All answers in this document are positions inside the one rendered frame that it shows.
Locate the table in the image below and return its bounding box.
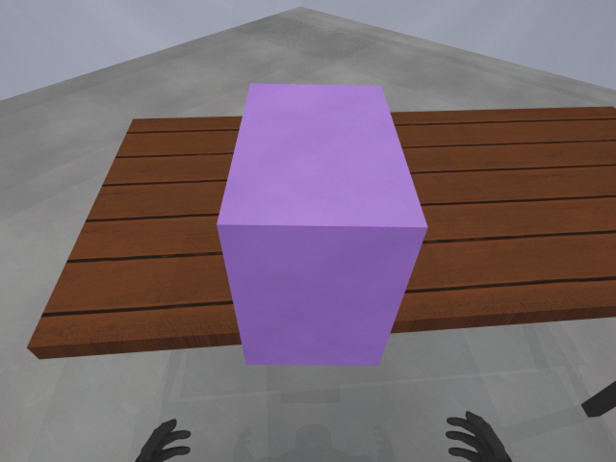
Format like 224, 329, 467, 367
27, 106, 616, 418

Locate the carton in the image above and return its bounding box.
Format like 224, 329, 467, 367
217, 84, 427, 366

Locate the robot left hand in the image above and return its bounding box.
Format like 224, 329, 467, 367
135, 419, 191, 462

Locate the robot right hand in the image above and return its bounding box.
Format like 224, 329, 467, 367
446, 411, 512, 462

